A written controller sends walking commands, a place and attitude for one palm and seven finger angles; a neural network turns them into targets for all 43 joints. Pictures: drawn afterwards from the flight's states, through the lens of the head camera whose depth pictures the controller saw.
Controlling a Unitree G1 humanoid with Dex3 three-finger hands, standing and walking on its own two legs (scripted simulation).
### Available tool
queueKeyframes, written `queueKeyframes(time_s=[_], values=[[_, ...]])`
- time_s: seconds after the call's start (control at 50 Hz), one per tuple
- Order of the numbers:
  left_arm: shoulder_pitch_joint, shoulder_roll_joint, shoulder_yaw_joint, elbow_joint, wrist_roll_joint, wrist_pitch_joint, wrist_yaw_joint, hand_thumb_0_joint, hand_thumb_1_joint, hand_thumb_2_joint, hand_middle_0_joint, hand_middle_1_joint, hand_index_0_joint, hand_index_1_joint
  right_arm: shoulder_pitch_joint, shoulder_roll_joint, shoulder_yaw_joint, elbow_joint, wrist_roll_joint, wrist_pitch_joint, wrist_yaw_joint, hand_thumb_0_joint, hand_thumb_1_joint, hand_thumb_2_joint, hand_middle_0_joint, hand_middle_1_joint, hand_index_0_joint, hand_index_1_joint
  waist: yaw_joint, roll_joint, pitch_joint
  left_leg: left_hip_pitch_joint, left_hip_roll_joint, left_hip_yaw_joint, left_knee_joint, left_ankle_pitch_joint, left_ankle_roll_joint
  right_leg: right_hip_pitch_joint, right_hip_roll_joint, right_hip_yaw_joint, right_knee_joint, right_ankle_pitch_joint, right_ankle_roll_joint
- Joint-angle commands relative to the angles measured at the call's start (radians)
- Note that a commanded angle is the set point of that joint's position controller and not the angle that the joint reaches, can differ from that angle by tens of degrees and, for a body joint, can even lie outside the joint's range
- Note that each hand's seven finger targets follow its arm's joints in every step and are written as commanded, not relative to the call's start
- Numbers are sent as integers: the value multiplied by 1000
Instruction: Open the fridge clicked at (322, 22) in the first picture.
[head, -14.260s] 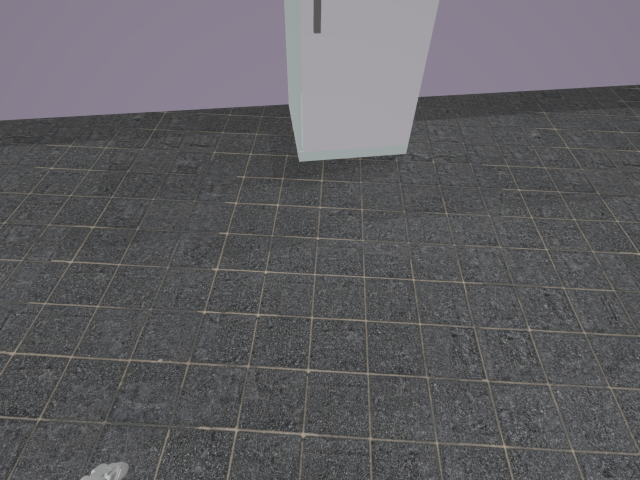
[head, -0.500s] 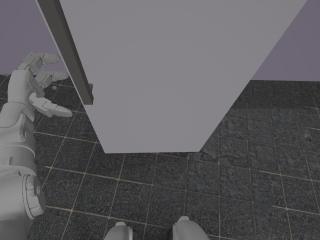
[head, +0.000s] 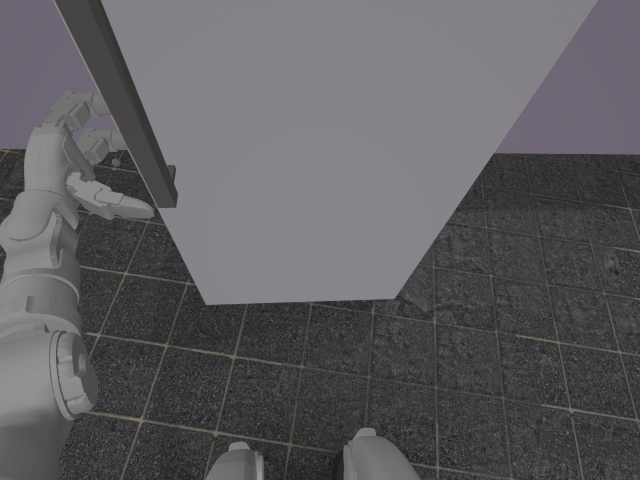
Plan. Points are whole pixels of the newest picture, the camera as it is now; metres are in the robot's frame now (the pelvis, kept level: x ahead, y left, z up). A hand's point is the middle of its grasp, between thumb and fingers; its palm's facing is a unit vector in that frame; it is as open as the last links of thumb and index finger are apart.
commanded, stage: feel for the door with the fingertips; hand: left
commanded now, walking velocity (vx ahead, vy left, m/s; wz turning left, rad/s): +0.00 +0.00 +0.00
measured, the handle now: (121, 72) +0.53 +0.20 +0.17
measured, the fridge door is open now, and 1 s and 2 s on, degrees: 0 0 0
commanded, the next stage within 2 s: slide the fingers in behind the handle in 0.32 s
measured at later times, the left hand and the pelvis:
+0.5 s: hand (122, 154) +0.48 +0.22 +0.09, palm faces +0.00 -1.00 -0.01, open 13.8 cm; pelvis +0.00 +0.00 +0.00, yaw +0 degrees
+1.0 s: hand (131, 171) +0.46 +0.20 +0.09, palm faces +0.00 -1.00 -0.01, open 14.0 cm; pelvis +0.00 +0.00 +0.00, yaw +0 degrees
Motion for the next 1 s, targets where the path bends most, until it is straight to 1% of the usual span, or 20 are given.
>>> queueKeyframes(time_s=[0.0, 0.04, 0.12, 0.16, 0.2, 0.26, 0.28, 0.3, 0.36, 0.42, 0.52, 0.62, 0.7, 0.74, 0.76, 0.78, 0.82, 0.88, 0.94, 0.98], values=[[-425, 255, 34, -226, -11, -70, 3, 0, -500, 300, -300, -1200, -300, -1200, 143, -178, -67, -63, -9, -18, -11, 0, -900, -900, 200, 300, 200, 300, -5, 120, -444, 246, -32, -50, -117, 359, 10, 230, 41, 36, -77, 282, -21], [-432, 277, 55, -240, -12, -79, 6, 0, -500, 300, -300, -1200, -300, -1200, 151, -179, -69, -61, -11, -16, -8, 0, -900, -900, 200, 300, 200, 300, -1, 140, -475, 266, -31, -49, -108, 393, 9, 237, 43, 39, -71, 306, -21], [-407, 253, 42, -228, -12, -71, 10, 0, -500, 300, -300, -1200, -300, -1200, 154, -177, -69, -67, -11, -10, -4, 0, -900, -900, 200, 300, 200, 300, -3, 125, -443, 257, -31, -48, -114, 404, 11, 237, 46, 32, -74, 317, -21], [-395, 279, 58, -210, -4, -64, 13, 0, -500, 300, -300, -1200, -300, -1200, 154, -179, -69, -69, -10, -3, -5, 0, -900, -900, 200, 300, 200, 300, 3, 122, -440, 239, -32, -44, -117, 388, 10, 248, 46, 36, -77, 313, -20], [-439, 265, 36, -213, 0, -61, 18, 0, -500, 300, -300, -1200, -300, -1200, 154, -178, -68, -64, -9, -2, -6, 0, -900, -900, 200, 300, 200, 300, -17, 106, -402, 223, -31, -44, -122, 347, 14, 233, 45, 36, -88, 285, -16], [-453, 282, 52, -225, 4, -70, 23, 0, -500, 300, -300, -1200, -300, -1200, 161, -178, -69, -61, -12, -4, -6, 0, -900, -900, 200, 300, 200, 300, -11, 145, -448, 253, -31, -47, -116, 370, 10, 228, 44, 37, -82, 294, -19], [-454, 273, 43, -198, 4, -67, 22, 0, -500, 300, -300, -1200, -300, -1200, 161, -180, -68, -57, -11, -4, -8, 0, -900, -900, 200, 300, 200, 300, -24, 98, -423, 233, -29, -48, -116, 345, 13, 224, 45, 37, -88, 277, -16], [-477, 269, 33, -201, 4, -69, 20, 0, -500, 300, -300, -1200, -300, -1200, 159, -179, -66, -55, -11, -5, -8, 0, -900, -900, 200, 300, 200, 300, -28, 109, -412, 218, -31, -45, -117, 329, 15, 230, 44, 42, -91, 273, -15], [-467, 290, 54, -201, 3, -77, 17, 0, -500, 300, -300, -1200, -300, -1200, 166, -183, -68, -53, -13, -6, -8, 0, -900, -900, 200, 300, 200, 300, -19, 118, -444, 238, -31, -50, -115, 352, 12, 232, 45, 40, -85, 285, -18], [-463, 248, 28, -216, -6, -84, 12, 0, -500, 300, -300, -1200, -300, -1200, 165, -178, -66, -58, -15, -8, -4, 0, -900, -900, 200, 300, 200, 300, -17, 147, -448, 271, -31, -55, -116, 375, 9, 215, 48, 31, -79, 281, -24], [-395, 253, 43, -200, -6, -77, 18, 0, -500, 300, -300, -1200, -300, -1200, 155, -180, -68, -69, -13, -2, -1, 0, -900, -900, 200, 300, 200, 300, -1, 123, -417, 238, -33, -45, -124, 348, 11, 231, 48, 32, -85, 272, -24], [-359, 274, 66, -256, -9, -83, 28, 0, -500, 300, -300, -1200, -300, -1200, 146, -177, -69, -86, -11, 2, 1, 0, -900, -900, 200, 300, 200, 300, 18, 105, -449, 229, -35, -39, -129, 360, 12, 285, 46, 36, -80, 306, -23], [-355, 231, 34, -281, -13, -88, 25, 0, -500, 300, -300, -1200, -300, -1200, 132, -171, -71, -87, -7, 2, 1, 0, -900, -900, 200, 300, 200, 300, 11, 101, -422, 237, -34, -38, -137, 344, 12, 272, 46, 34, -88, 293, -21], [-335, 184, 8, -323, -23, -97, 25, 0, -500, 300, -300, -1200, -300, -1200, 127, -167, -76, -89, -6, -3, 4, 0, -900, -900, 200, 300, 200, 300, 19, 150, -457, 306, -30, -46, -137, 394, 3, 247, 48, 27, -84, 300, -25], [-328, 159, -4, -330, -33, -94, 26, 0, -500, 300, -300, -1200, -300, -1200, 123, -165, -77, -87, -6, -6, 6, 0, -900, -900, 200, 300, 200, 300, 12, 127, -456, 309, -30, -43, -134, 393, 6, 248, 48, 28, -90, 304, -22], [-300, 177, 14, -328, -33, -92, 29, 0, -500, 300, -300, -1200, -300, -1200, 123, -168, -79, -84, -5, -5, 6, 0, -900, -900, 200, 300, 200, 300, 24, 121, -448, 300, -30, -45, -138, 395, 3, 257, 48, 26, -89, 305, -25], [-322, 135, -22, -297, -34, -82, 36, 0, -500, 300, -300, -1200, -300, -1200, 118, -165, -76, -78, -3, -6, 4, 0, -900, -900, 200, 300, 200, 300, 2, 93, -380, 273, -31, -44, -140, 362, 8, 233, 47, 23, -96, 284, -24], [-376, 190, 9, -264, -16, -75, 57, 0, -500, 300, -300, -1200, -300, -1200, 111, -172, -73, -72, -3, -8, -3, 0, -900, -900, 200, 300, 200, 300, 0, 80, -356, 215, -38, -42, -147, 274, 11, 240, 40, 34, -102, 236, -20], [-398, 163, -16, -314, -7, -103, 65, 0, -500, 300, -300, -1200, -300, -1200, 106, -161, -72, -73, -7, -18, -1, 0, -900, -900, 200, 300, 200, 300, 5, 134, -434, 283, -39, -48, -135, 332, 5, 237, 39, 34, -87, 265, -24], [-396, 160, -17, -269, -7, -104, 66, 0, -500, 300, -300, -1200, -300, -1200, 106, -163, -69, -65, -6, -21, -1, 0, -900, -900, 200, 300, 200, 300, -1, 103, -401, 260, -36, -52, -132, 320, 5, 227, 41, 32, -86, 255, -23]])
